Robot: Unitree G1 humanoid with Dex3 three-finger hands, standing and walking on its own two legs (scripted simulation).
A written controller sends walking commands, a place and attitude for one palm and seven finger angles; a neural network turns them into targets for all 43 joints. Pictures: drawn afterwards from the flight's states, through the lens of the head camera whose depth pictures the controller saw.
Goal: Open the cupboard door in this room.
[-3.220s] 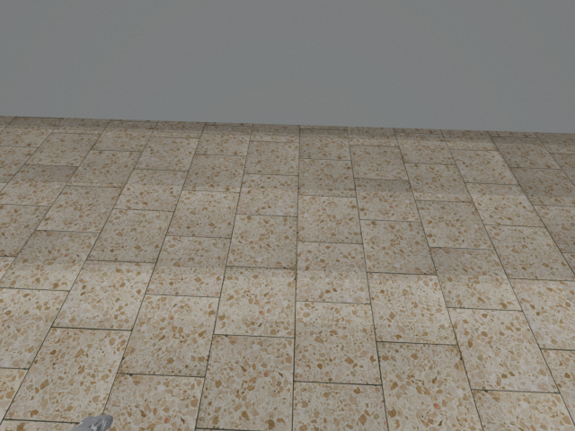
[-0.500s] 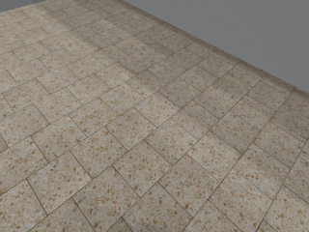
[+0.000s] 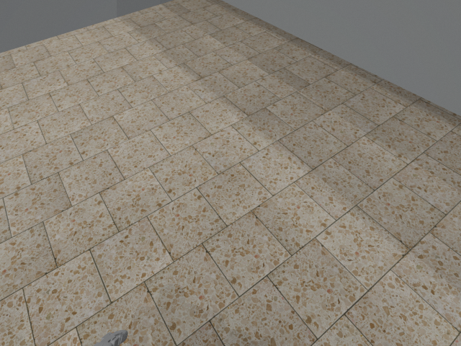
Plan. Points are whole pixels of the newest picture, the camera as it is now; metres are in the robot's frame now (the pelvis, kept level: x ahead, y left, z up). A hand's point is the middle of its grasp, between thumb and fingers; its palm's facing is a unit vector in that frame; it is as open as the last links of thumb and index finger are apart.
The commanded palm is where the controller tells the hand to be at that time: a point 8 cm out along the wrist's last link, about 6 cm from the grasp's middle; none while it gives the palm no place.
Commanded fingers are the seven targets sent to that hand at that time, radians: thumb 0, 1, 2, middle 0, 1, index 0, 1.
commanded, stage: turn or walk to find it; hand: left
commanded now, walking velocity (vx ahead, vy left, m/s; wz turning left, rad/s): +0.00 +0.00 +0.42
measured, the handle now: out of the picture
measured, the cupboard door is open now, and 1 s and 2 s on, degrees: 0 0 0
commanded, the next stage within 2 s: none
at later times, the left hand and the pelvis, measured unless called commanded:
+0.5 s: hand out of the picture -0.05 +0.23 -0.19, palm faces +0.28 -0.93 -0.24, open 7.4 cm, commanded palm none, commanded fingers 0.00 0.90 0.90 -0.20 -0.30 -0.20 -0.30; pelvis -0.02 +0.02 -0.01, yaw +13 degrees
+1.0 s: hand out of the picture +0.00 +0.20 -0.14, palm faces +0.42 -0.86 -0.28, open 7.4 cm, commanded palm none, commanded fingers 0.00 0.90 0.90 -0.20 -0.30 -0.20 -0.30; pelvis -0.02 -0.02 +0.00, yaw +25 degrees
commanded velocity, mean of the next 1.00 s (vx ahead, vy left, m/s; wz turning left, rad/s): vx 0.00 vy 0.00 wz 0.42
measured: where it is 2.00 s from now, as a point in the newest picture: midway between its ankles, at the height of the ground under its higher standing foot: outside the picture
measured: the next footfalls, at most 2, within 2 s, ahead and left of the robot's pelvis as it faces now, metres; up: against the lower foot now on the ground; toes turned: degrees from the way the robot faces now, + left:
left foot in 0.44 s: -0.01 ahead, +0.13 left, +0.00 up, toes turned +17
right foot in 0.90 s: +0.06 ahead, -0.09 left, +0.00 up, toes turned +18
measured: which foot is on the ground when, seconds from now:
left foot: up 0.00-0.42, down 0.44-0.92, up 0.94-1.00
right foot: down 0.00-0.46, up 0.48-0.88, down 0.90-1.00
